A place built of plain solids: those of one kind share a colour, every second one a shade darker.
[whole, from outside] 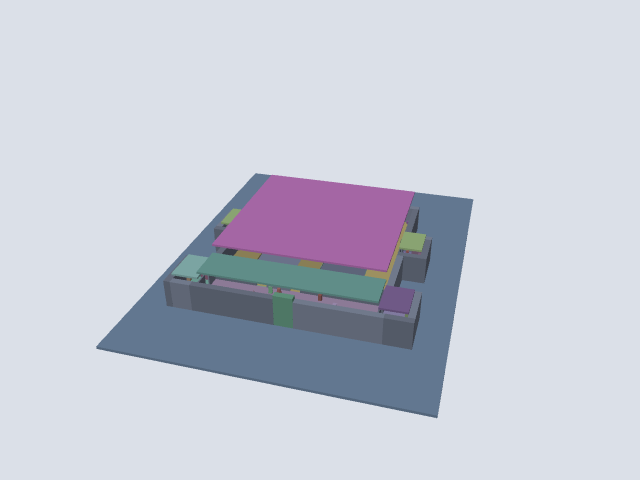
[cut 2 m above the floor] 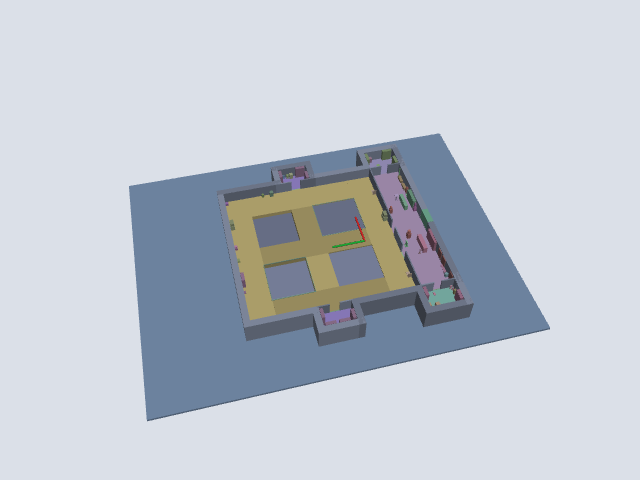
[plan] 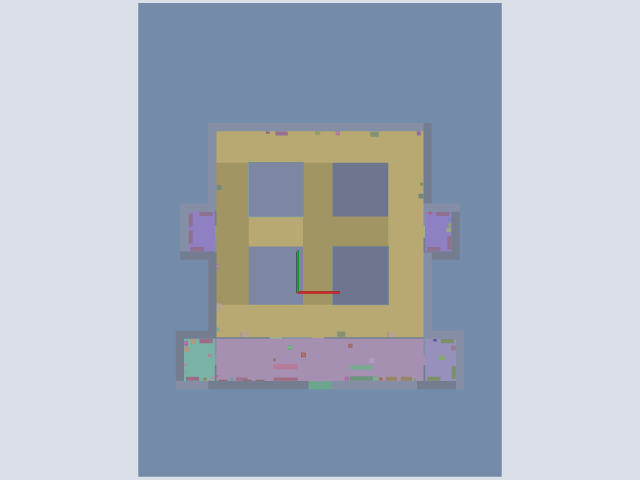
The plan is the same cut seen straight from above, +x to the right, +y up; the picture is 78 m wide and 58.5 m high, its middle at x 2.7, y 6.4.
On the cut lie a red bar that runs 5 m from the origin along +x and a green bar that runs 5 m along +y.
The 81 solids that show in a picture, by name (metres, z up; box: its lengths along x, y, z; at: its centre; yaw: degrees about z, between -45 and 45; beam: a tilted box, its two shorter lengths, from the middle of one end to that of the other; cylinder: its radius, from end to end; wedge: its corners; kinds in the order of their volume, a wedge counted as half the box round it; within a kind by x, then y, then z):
{
 "ground_under_all_1": {"box": [44.31, 57.73, 0.4], "at": [2.7, 6.42, -1.78]},
 "floor_gang_1": {"box": [4.05, 17.3, 1.63], "at": [-8.0, 7.16, -0.81]},
 "floor_gang_2": {"box": [6.6, 3.65, 1.63], "at": [-2.67, 7.43, -0.81]},
 "floor_gang_3": {"box": [3.6, 17.3, 1.63], "at": [2.42, 7.16, -0.81]},
 "floor_gang_4": {"box": [25.45, 4.05, 1.63], "at": [2.7, -3.52, -0.81]},
 "floor_gang_5": {"box": [25.45, 3.95, 1.63], "at": [2.7, 17.78, -0.81]},
 "floor_gang_6": {"box": [6.8, 3.65, 1.63], "at": [7.62, 7.43, -0.81]},
 "floor_gang_7": {"box": [4.4, 17.3, 1.63], "at": [13.22, 7.16, -0.81]},
 "wall_1": {"box": [1.0, 7.15, 4.34], "at": [-14.38, -8.22, 0.54]},
 "wall_2": {"box": [1.0, 6.85, 4.34], "at": [-13.83, 7.43, 0.54]},
 "wall_3": {"box": [4.95, 1.0, 4.34], "at": [-12.4, -5.14, 0.54]},
 "wall_4": {"box": [4.4, 1.0, 4.34], "at": [-12.12, 4.5, 0.54]},
 "wall_5": {"box": [4.4, 1.0, 4.34], "at": [-12.12, 10.36, 0.54]},
 "wall_6": {"box": [5.75, 1.0, 4.34], "at": [-12.0, -11.3, 0.54]},
 "wall_7": {"box": [1.0, 10.53, 4.34], "at": [-10.43, -0.38, 0.54]},
 "wall_8": {"box": [1.0, 10.69, 4.34], "at": [-10.43, 15.31, 0.54]},
 "wall_9": {"box": [0.2, 2.18, 4.34], "at": [-10.03, -9.91, 0.54]},
 "wall_10": {"box": [0.2, 2.18, 4.34], "at": [-10.03, -6.53, 0.54]},
 "wall_11": {"box": [0.2, 1.81, 4.34], "at": [-10.03, 5.78, 0.54]},
 "wall_12": {"box": [0.2, 1.88, 4.34], "at": [-10.03, 9.12, 0.54]},
 "wall_13": {"box": [6.7, 0.2, 4.34], "at": [-6.78, -5.54, 0.54]},
 "wall_14": {"box": [12.23, 1.0, 4.34], "at": [-4.81, -11.3, 0.54]},
 "wall_15": {"box": [3.6, 0.2, 4.34], "at": [-0.12, -5.54, 0.54]},
 "wall_16": {"box": [27.25, 1.0, 4.34], "at": [2.7, 20.16, 0.54]},
 "wall_17": {"box": [12.35, 0.2, 4.34], "at": [9.35, -5.54, 0.54]},
 "wall_18": {"box": [12.23, 1.0, 4.34], "at": [10.21, -11.3, 0.54]},
 "wall_19": {"box": [0.2, 2.18, 4.34], "at": [15.43, -9.91, 0.54]},
 "wall_20": {"box": [0.2, 2.18, 4.34], "at": [15.43, -6.53, 0.54]},
 "wall_21": {"box": [0.2, 1.88, 4.34], "at": [15.43, 5.74, 0.54]},
 "wall_22": {"box": [0.2, 1.8, 4.34], "at": [15.43, 9.08, 0.54]},
 "wall_23": {"box": [1.0, 10.53, 4.34], "at": [15.83, -0.38, 0.54]},
 "wall_24": {"box": [1.0, 10.69, 4.34], "at": [15.83, 15.31, 0.54]},
 "wall_25": {"box": [5.75, 1.0, 4.34], "at": [17.4, -11.3, 0.54]},
 "wall_26": {"box": [4.4, 1.0, 4.34], "at": [17.52, 4.5, 0.54]},
 "wall_27": {"box": [4.4, 1.0, 4.34], "at": [17.52, 10.36, 0.54]},
 "wall_28": {"box": [4.95, 1.0, 4.34], "at": [17.8, -5.14, 0.54]},
 "wall_29": {"box": [1.0, 6.85, 4.34], "at": [19.23, 7.43, 0.54]},
 "wall_30": {"box": [1.0, 7.15, 4.34], "at": [19.78, -8.22, 0.54]},
 "floor_foyer_1": {"box": [25.45, 5.35, 1.63], "at": [2.7, -8.22, -0.81]},
 "step_tier_1": {"box": [6.6, 7.1, 1.43], "at": [-2.67, 2.06, -0.92]},
 "step_tier_2": {"box": [6.6, 6.55, 0.9], "at": [-2.67, 12.53, -1.18]},
 "step_tier_3": {"box": [6.8, 7.1, 1.52], "at": [7.62, 2.06, -0.87]},
 "step_tier_4": {"box": [6.8, 6.55, 0.93], "at": [7.62, 12.53, -1.17]},
 "ceil_hall_1": {"box": [25.45, 25.3, 0.3], "at": [2.7, 7.11, 5.75]},
 "floor_side_1": {"box": [3.4, 5.05, 1.63], "at": [-11.72, 7.43, -0.81]},
 "floor_side_2": {"box": [3.4, 5.05, 1.63], "at": [17.12, 7.43, -0.81]},
 "ceil_foyer_1": {"box": [25.45, 5.35, 0.3], "at": [2.7, -8.22, 4.35]},
 "floor_cloaks_1": {"box": [3.95, 5.35, 1.63], "at": [-12.0, -8.22, -0.81]},
 "floor_store_1": {"box": [3.95, 5.35, 1.63], "at": [17.4, -8.22, -0.81]},
 "door_leaf_1": {"box": [2.8, 0.97, 4.9], "at": [2.7, -11.31, 0.82]},
 "shelves_side_1": {"box": [0.5, 1.6, 2.0], "at": [-13.04, 6.75, 1.0]},
 "shelves_side_2": {"box": [0.5, 1.6, 2.0], "at": [-13.04, 8.8, 1.0]},
 "shelves_side_3": {"box": [1.6, 0.5, 2.0], "at": [-12.28, 5.29, 1.0]},
 "shelves_side_4": {"box": [1.6, 0.5, 2.0], "at": [-11.18, 9.57, 1.0]},
 "shelves_side_5": {"box": [1.6, 0.5, 2.0], "at": [16.57, 5.29, 1.0]},
 "shelves_side_6": {"box": [1.6, 0.5, 2.0], "at": [17.68, 9.57, 1.0]},
 "shelves_side_7": {"box": [0.5, 1.6, 2.0], "at": [18.45, 6.05, 1.0]},
 "ceil_side_1": {"box": [3.4, 5.05, 0.3], "at": [-11.72, 7.43, 3.4]},
 "ceil_side_2": {"box": [3.4, 5.05, 0.3], "at": [17.12, 7.43, 3.4]},
 "ceil_cloaks_1": {"box": [3.95, 5.35, 0.3], "at": [-12.0, -8.22, 3.4]},
 "ceil_store_1": {"box": [3.95, 5.35, 0.3], "at": [17.4, -8.22, 3.4]},
 "shelves_store_1": {"box": [1.6, 0.5, 2.0], "at": [16.57, -10.52, 1.0]},
 "shelves_store_2": {"box": [1.6, 0.5, 2.0], "at": [18.23, -5.92, 1.0]},
 "shelves_store_3": {"box": [0.5, 1.6, 2.0], "at": [19.0, -9.74, 1.0]},
 "bar_foyer_1": {"box": [2.95, 0.4, 2.1], "at": [-1.5, -10.56, 1.05]},
 "bar_foyer_2": {"box": [2.95, 0.65, 1.1], "at": [-1.5, -9.04, 0.55]},
 "cloakroom_foyer_1": {"box": [2.8, 0.55, 1.75], "at": [7.72, -10.49, 0.87]},
 "cloakroom_foyer_2": {"box": [2.8, 0.55, 1.0], "at": [7.72, -9.14, 0.5]},
 "shelves_cloaks_1": {"box": [1.6, 0.5, 2.0], "at": [-12.82, -10.52, 1.0]},
 "shelves_cloaks_2": {"box": [1.6, 0.5, 2.0], "at": [-11.18, -5.92, 1.0]},
 "lockers_1": {"box": [1.5, 0.48, 1.8], "at": [-1.98, 19.38, 0.9]},
 "bench_foyer_1": {"box": [1.4, 0.5, 0.46], "at": [11.38, -10.52, 0.22]},
 "bench_foyer_2": {"box": [1.4, 0.5, 0.46], "at": [13.22, -10.52, 0.22]},
 "cart_1": {"box": [0.98, 0.58, 0.58], "at": [9.36, 19.27, 1.21]},
 "kerb_1": {"box": [0.1, 6.55, 0.12], "at": [-6.03, 12.53, 0.05]},
 "kerb_2": {"box": [6.79, 0.09, 0.1], "at": [-2.68, 15.85, 0.04]},
 "kerb_3": {"box": [0.09, 6.55, 0.14], "at": [0.67, 12.53, 0.06]},
 "kerb_4": {"box": [6.97, 0.08, 0.035], "at": [7.63, 5.64, 0.01]},
 "kerb_5": {"box": [0.09, 7.1, 0.045], "at": [11.07, 2.06, 0.02]},
 "trolley_1": {"box": [0.6, 1.0, 0.06], "at": [-9.59, -1.72, 0.2]},
 "trolley_2": {"box": [1.0, 0.6, 0.06], "at": [-6.5, -5.11, 0.2]}
}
